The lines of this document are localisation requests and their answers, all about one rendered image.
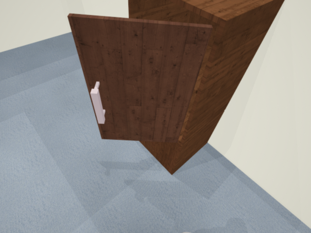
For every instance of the handle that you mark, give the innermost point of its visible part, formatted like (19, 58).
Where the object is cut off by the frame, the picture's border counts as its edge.
(95, 95)

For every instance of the cupboard door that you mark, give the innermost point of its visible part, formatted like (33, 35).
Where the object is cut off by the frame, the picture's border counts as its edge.
(147, 71)

